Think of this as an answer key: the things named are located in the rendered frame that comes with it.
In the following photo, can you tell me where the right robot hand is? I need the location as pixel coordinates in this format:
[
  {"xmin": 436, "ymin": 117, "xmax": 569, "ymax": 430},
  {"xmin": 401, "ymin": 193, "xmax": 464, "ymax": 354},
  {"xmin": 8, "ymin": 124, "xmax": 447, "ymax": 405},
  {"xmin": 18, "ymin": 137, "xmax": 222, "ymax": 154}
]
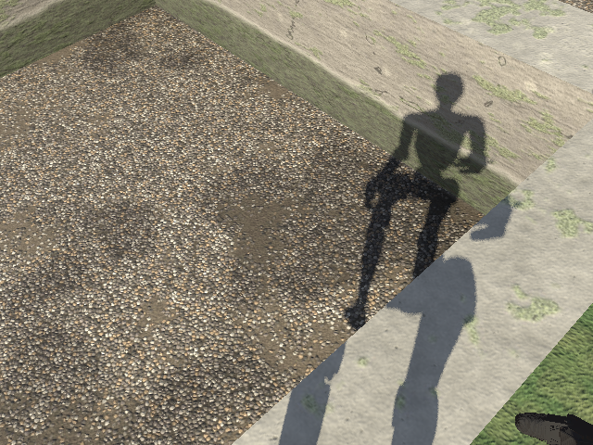
[{"xmin": 515, "ymin": 413, "xmax": 593, "ymax": 445}]

